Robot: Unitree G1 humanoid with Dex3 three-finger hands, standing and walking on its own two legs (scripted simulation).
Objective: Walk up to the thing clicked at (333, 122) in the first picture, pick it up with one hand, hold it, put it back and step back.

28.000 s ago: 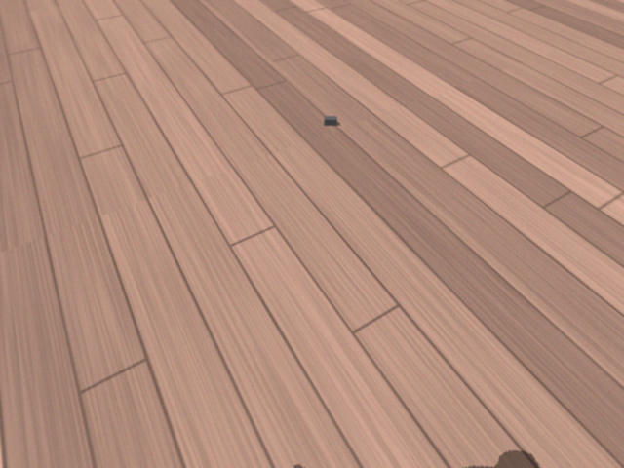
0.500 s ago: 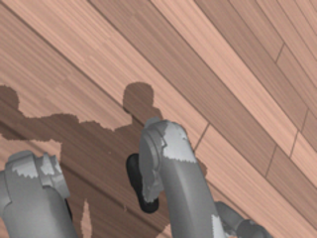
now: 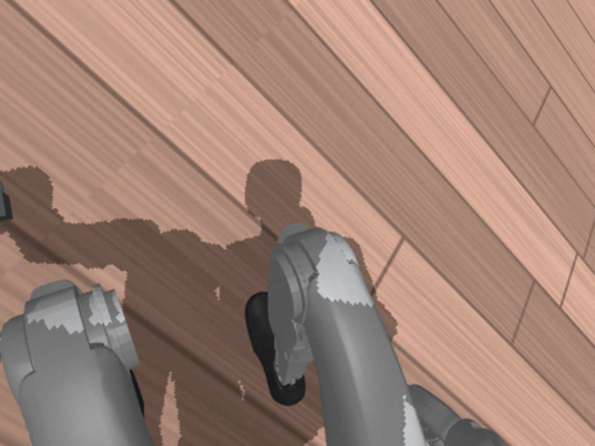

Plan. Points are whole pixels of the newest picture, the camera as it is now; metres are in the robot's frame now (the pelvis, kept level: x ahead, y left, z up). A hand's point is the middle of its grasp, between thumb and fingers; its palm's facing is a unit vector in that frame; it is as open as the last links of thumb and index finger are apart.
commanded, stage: settle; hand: left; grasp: from above
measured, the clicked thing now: out of the picture +0.42 +0.30 -0.29
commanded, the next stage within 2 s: lift in 0.72 s
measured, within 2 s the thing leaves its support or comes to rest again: leaves its support in 0.12 s
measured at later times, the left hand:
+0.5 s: hand out of the picture +0.40 +0.31 -0.16, palm faces -0.43 -0.13 -0.89, open 6.4 cm
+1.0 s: hand out of the picture +0.40 +0.31 -0.11, palm faces -0.44 -0.13 -0.89, open 6.3 cm
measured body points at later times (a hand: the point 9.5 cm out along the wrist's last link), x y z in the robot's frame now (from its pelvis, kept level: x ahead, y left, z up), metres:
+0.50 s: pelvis +0.00 -0.01 +0.02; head +0.21 +0.08 +0.40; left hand +0.41 +0.32 -0.11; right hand +0.09 -0.27 -0.08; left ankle +0.06 +0.13 -0.27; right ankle +0.11 -0.13 -0.27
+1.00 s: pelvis -0.01 -0.01 +0.04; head +0.20 +0.07 +0.43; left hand +0.41 +0.31 -0.06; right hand +0.09 -0.27 -0.07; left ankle +0.06 +0.13 -0.27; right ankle +0.11 -0.13 -0.27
